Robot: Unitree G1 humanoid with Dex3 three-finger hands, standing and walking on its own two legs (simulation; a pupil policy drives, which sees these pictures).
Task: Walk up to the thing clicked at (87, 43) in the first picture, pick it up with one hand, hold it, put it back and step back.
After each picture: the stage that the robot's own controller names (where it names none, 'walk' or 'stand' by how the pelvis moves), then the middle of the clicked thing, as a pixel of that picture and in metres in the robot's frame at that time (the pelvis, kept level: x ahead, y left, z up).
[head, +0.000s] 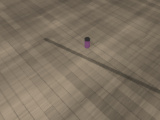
stand; (87, 42) +1.37 -0.04 -0.72
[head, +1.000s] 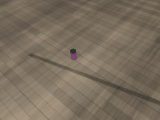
walk; (73, 54) +1.23 +0.20 -0.71
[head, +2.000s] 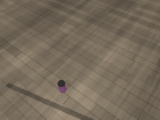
walk; (62, 86) +0.77 +0.25 -0.71
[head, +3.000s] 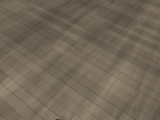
walk; out of the picture +0.44 +0.17 -0.70
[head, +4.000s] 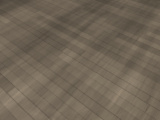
stand; out of the picture +0.36 +0.18 -0.72
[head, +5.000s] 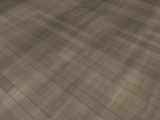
stand; out of the picture +0.35 +0.18 -0.73
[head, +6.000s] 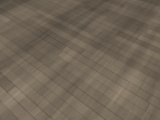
stand; out of the picture +0.35 +0.19 -0.73
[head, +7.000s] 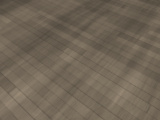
stand; out of the picture +0.34 +0.19 -0.73
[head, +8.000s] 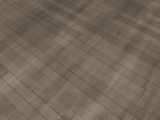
go down; out of the picture +0.36 +0.18 -0.71
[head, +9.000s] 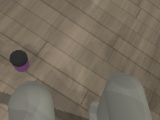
go down; (20, 61) +0.44 +0.21 -0.29
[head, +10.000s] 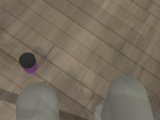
close in; (29, 63) +0.45 +0.20 -0.30
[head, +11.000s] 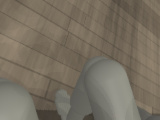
close in; out of the picture +0.44 +0.24 -0.23
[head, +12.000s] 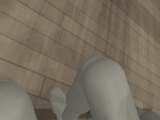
close; out of the picture +0.43 +0.25 -0.23
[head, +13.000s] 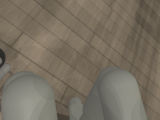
lift; out of the picture +0.37 +0.24 -0.17
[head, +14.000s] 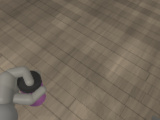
lift; (32, 89) +0.33 +0.18 +0.00
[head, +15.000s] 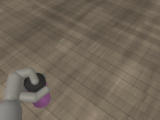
hold; (38, 91) +0.33 +0.17 +0.00
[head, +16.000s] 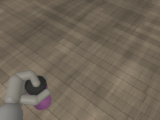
hold; (39, 93) +0.33 +0.17 +0.00
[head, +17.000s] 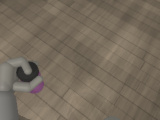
crouch; (31, 78) +0.38 +0.18 -0.06
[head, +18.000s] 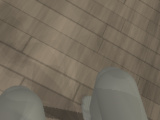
lower; out of the picture +0.49 +0.25 -0.12
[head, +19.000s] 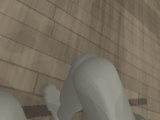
lower; out of the picture +0.45 +0.27 -0.24
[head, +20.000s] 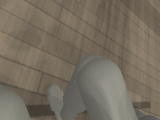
lower; out of the picture +0.45 +0.27 -0.24
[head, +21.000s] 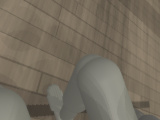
lower; out of the picture +0.45 +0.26 -0.24
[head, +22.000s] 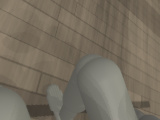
lower; out of the picture +0.45 +0.26 -0.23
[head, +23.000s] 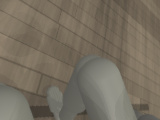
open; out of the picture +0.44 +0.24 -0.24
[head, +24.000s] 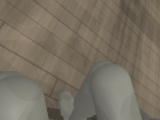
stand; out of the picture +0.44 +0.23 -0.24
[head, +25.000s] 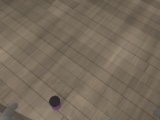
stand; (55, 103) +0.41 +0.16 -0.56
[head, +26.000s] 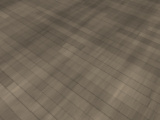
stand; out of the picture +0.38 +0.15 -0.67
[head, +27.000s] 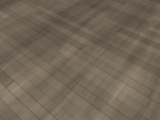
stand; out of the picture +0.38 +0.15 -0.67
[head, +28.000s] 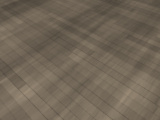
stand; out of the picture +0.40 +0.15 -0.72
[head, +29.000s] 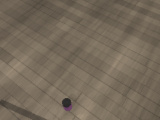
walk; (67, 104) +0.47 +0.14 -0.69
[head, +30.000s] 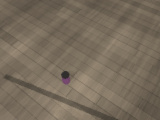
walk; (65, 77) +0.72 +0.15 -0.69
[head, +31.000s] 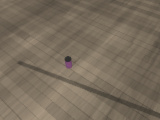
stand; (68, 62) +1.04 +0.22 -0.70
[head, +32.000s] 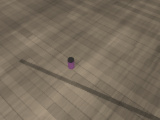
stand; (71, 63) +1.03 +0.14 -0.72
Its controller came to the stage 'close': yes
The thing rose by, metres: 0.71
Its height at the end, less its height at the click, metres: +0.00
